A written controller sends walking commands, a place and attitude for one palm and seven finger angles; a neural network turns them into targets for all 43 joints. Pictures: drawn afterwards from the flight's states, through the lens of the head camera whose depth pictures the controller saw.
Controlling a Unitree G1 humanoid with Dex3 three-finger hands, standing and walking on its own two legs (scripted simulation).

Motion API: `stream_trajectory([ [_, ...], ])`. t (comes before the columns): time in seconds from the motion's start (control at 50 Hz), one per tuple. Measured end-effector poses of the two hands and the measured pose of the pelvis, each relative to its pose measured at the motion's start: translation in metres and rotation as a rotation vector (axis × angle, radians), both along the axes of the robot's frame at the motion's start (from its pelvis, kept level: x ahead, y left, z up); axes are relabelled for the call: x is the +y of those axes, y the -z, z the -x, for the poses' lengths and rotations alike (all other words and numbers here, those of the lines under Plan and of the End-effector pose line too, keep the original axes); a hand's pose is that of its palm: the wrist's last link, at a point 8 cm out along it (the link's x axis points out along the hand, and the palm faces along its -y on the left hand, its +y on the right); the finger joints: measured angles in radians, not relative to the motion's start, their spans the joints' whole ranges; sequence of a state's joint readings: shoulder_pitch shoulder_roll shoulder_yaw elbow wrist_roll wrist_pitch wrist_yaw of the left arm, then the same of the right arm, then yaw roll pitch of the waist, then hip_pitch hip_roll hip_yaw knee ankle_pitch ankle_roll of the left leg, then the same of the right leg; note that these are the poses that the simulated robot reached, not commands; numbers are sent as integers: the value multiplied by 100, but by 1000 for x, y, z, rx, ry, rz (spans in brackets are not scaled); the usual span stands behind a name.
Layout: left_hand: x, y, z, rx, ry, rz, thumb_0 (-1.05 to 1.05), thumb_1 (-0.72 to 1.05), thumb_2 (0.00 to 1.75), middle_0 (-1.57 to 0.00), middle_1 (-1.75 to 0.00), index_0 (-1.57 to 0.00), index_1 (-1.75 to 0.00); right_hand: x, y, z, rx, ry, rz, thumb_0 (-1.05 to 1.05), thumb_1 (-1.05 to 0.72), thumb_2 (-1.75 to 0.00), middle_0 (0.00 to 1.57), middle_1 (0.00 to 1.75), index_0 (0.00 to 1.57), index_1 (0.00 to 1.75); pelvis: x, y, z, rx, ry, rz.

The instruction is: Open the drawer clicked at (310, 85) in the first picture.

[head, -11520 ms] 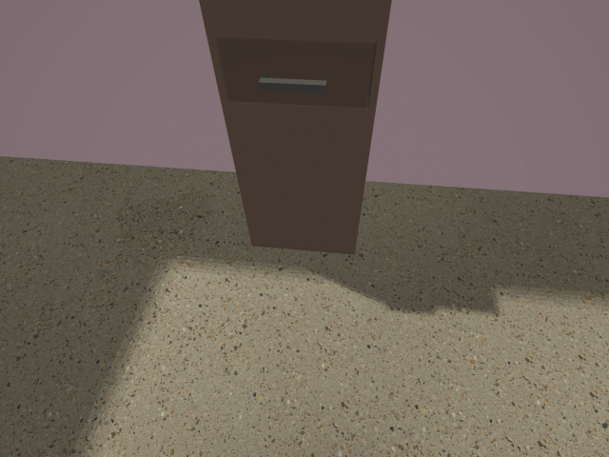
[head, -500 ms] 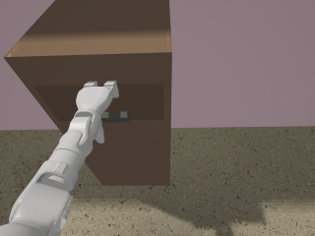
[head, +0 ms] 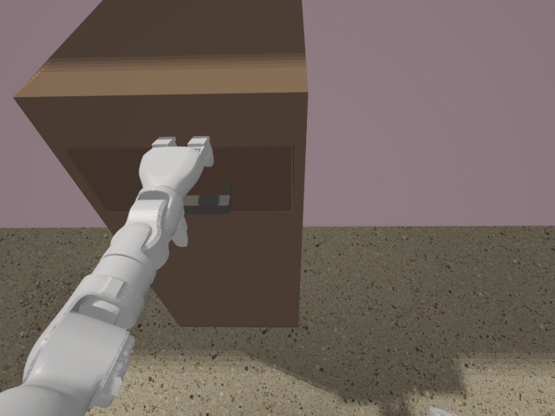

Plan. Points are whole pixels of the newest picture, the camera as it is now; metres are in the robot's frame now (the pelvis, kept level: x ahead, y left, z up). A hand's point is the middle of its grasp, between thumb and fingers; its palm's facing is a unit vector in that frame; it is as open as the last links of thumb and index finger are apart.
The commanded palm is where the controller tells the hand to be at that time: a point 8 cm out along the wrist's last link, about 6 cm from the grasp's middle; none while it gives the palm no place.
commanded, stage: move the hooked fingers above the handle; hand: left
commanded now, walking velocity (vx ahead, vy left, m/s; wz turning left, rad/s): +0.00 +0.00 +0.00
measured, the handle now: (185, 195) +0.49 +0.18 +0.01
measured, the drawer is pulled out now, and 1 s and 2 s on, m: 0.00 0.00 0.00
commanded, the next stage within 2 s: none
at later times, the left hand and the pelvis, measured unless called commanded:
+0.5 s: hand (179, 192) +0.44 +0.17 +0.07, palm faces +0.01 -0.04 -1.00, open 13.7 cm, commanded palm +0.42 +0.17 +0.14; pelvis +0.01 +0.00 +0.00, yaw +1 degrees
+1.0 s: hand (172, 203) +0.42 +0.18 +0.07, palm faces -0.02 -0.03 -1.00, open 13.8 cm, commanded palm +0.41 +0.17 +0.14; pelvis +0.00 +0.00 +0.00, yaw +1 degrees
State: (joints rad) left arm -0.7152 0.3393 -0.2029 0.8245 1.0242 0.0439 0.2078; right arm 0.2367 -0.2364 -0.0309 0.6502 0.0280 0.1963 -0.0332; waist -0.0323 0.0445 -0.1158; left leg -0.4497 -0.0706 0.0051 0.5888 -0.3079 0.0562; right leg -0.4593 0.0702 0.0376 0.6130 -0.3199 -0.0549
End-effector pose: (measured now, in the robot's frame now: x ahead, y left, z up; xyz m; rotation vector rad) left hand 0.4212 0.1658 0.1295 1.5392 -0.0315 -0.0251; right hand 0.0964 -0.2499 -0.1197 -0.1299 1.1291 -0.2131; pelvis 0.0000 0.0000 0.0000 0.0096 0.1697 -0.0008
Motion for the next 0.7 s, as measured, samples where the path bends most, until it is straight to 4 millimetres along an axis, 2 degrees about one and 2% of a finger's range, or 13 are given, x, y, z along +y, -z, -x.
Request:
stream_trajectory([
  [0.1, 3, 0, -1, 3, -6, 5, 0, -49, 30, -34, -122, -32, -120, -2, 1, 5, 22, 7, 3, 0, -91, -90, 20, 30, 21, 30, -1, 0, -3, 3, 5, 1],
  [0.26, 20, 12, 1, 60, -25, -9, 0, -49, 30, -33, -121, -32, -120, -9, 1, 11, 50, 20, 24, 0, -91, -90, 20, 30, 21, 30, -2, -1, -6, 7, -4, 4],
  [0.4, 12, 6, -1, 10, 31, 10, 0, -49, 30, -33, -121, -33, -120, -11, 4, 11, 72, 11, 25, 0, -91, -90, 20, 30, 20, 30, 0, 1, -9, 15, -14, 6],
  [0.7, -5, -2, 3, -2, 12, 12, 0, -49, 30, -34, -121, -33, -121, 5, 5, -8, 16, -3, -31, 0, -91, -90, 20, 30, 21, 30, 1, 0, -8, -2, 0, 1],
])
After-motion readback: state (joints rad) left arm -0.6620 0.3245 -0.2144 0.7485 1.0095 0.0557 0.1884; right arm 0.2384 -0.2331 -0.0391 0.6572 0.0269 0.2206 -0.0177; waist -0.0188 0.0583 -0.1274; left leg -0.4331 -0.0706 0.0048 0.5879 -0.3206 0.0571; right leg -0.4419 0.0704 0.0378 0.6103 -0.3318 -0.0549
